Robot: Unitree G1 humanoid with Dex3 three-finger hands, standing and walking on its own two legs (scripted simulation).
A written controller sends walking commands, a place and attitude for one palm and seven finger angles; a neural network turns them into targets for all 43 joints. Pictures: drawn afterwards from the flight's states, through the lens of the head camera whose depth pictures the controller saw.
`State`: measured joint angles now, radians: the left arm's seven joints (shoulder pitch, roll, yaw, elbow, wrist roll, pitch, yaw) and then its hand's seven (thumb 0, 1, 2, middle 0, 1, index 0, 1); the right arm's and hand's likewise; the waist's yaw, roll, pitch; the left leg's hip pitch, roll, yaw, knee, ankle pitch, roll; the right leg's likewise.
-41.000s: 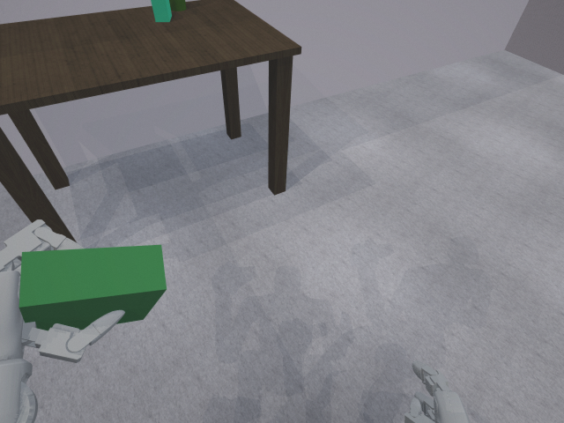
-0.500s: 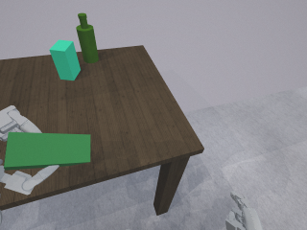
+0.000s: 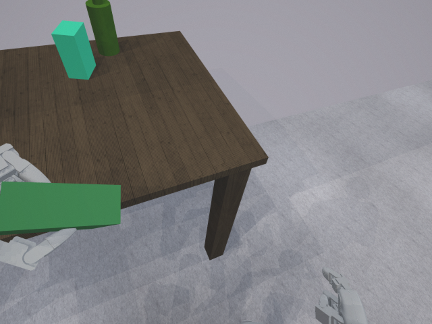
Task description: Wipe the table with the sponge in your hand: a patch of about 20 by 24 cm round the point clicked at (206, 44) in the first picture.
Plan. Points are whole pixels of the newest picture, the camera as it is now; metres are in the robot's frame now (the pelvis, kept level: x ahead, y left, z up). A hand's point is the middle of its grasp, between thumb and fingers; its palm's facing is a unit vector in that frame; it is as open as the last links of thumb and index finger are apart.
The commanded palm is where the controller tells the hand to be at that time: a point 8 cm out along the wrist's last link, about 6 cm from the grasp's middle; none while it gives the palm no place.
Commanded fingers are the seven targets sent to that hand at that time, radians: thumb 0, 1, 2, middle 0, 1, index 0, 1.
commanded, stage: stop stepping back and stand still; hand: left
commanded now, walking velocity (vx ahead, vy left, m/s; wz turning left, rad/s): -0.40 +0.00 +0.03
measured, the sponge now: (74, 210) +0.24 +0.21 +0.14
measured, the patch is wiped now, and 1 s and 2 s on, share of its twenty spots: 1.00 1.00 1.00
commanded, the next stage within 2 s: stand and wait in 1.34 s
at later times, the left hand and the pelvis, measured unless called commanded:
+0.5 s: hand out of the picture +0.02 +0.23 +0.17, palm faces +0.41 -0.87 -0.28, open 9.2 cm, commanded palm -0.04 +0.27 +0.20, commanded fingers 0.00 0.10 1.30 -1.20 -1.60 -1.20 -1.60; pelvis -0.19 -0.02 -0.01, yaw +3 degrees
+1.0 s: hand out of the picture -0.09 +0.20 +0.16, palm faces +0.34 -0.88 -0.32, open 9.2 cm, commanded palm -0.13 +0.26 +0.20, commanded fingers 0.00 0.10 1.30 -1.20 -1.60 -1.20 -1.60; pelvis -0.29 -0.02 -0.01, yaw +1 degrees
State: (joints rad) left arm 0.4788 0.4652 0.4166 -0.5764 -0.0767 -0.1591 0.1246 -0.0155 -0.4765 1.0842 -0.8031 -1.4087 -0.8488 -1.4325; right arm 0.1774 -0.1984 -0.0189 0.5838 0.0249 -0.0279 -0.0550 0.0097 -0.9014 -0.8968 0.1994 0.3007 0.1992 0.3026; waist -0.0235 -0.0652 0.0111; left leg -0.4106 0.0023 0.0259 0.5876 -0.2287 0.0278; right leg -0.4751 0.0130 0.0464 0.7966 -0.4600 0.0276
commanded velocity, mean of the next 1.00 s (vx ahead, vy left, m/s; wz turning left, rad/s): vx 0.26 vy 0.03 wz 0.00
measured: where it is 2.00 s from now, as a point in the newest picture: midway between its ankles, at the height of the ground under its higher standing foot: outside the picture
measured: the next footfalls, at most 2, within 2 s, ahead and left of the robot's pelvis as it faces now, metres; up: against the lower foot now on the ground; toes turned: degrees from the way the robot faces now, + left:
right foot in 0.24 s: -0.07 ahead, -0.15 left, +0.00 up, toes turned -1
left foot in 0.50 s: -0.21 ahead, +0.11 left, +0.00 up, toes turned +3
